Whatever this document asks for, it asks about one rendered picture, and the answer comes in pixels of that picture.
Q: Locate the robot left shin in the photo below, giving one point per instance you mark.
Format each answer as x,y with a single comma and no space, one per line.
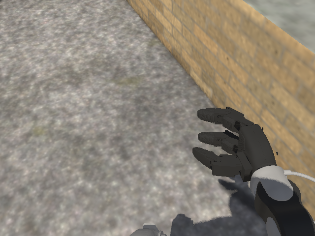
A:
150,226

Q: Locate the right robot hand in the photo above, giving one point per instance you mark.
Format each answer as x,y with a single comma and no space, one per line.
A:
248,152

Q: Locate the right robot forearm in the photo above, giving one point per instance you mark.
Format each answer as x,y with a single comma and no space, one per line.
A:
278,202

